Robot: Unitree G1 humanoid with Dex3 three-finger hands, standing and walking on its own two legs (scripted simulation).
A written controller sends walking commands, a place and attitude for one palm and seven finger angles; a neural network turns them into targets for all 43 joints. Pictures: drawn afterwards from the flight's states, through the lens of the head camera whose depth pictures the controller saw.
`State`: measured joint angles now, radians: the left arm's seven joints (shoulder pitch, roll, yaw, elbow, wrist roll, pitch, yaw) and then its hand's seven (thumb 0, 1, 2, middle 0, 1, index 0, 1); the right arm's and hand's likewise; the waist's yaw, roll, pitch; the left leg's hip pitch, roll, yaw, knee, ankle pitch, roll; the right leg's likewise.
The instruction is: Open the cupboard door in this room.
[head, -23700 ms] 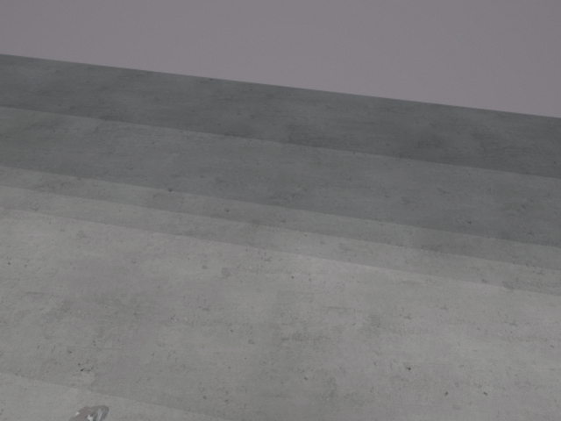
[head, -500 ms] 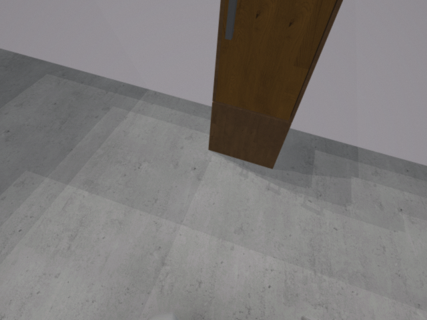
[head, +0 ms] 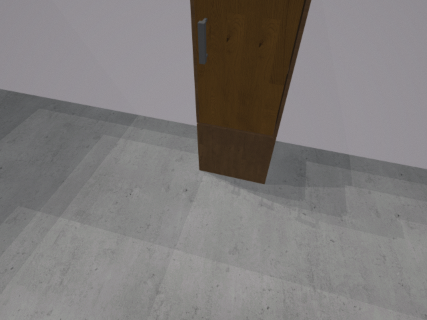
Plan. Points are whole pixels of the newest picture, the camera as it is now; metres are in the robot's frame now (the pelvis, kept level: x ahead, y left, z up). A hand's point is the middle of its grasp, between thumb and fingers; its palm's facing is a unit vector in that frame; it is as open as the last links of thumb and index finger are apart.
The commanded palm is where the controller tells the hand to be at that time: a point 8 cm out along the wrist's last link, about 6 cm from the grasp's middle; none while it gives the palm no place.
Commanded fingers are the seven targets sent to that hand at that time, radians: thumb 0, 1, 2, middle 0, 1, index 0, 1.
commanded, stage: stand and wait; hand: left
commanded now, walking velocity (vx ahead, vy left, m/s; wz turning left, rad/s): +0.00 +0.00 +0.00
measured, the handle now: (204, 41) +1.04 +0.08 +0.06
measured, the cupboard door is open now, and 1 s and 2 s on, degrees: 0 0 0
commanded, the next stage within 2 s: look at it before walking up in 0.36 s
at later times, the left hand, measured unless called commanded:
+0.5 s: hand out of the picture -0.01 +0.13 -0.18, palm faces +0.05 -0.99 -0.15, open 7.3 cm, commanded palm none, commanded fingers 0.00 0.90 0.90 -0.20 -0.30 -0.20 -0.30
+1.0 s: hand out of the picture +0.00 +0.16 -0.18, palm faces +0.04 -0.98 -0.18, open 7.3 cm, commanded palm none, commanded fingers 0.00 0.90 0.90 -0.20 -0.30 -0.20 -0.30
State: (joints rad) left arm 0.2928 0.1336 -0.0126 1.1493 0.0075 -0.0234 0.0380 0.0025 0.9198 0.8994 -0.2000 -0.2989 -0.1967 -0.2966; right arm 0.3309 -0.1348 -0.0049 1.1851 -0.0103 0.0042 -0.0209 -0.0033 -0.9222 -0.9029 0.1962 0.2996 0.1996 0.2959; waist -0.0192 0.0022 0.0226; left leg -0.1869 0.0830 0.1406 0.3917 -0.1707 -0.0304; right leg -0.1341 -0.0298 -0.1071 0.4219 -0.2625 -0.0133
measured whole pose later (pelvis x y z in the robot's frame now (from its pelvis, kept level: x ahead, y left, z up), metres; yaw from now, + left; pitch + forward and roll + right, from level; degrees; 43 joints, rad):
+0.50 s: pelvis +0.02 -0.01 +0.00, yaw +1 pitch -2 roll +0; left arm 0.34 0.09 -0.01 1.15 0.01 -0.02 0.05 0.00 0.91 0.90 -0.20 -0.30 -0.20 -0.30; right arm 0.28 -0.11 -0.01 1.17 -0.01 0.00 -0.04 0.01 -0.93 -0.90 0.20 0.30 0.20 0.30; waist 0.00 0.00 0.02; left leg -0.17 0.10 0.12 0.42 -0.21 -0.05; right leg -0.10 -0.01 -0.12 0.42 -0.30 -0.03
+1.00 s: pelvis +0.02 +0.00 +0.00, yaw +1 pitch -2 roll +0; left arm 0.32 0.13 0.00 1.14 0.01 -0.02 0.05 0.00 0.91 0.90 -0.20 -0.30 -0.20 -0.30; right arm 0.29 -0.12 -0.01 1.16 -0.01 0.00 -0.03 0.00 -0.92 -0.90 0.20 0.30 0.20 0.30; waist -0.01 -0.01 0.04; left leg -0.16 0.08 0.13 0.41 -0.21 -0.04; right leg -0.08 -0.03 -0.12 0.41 -0.29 -0.01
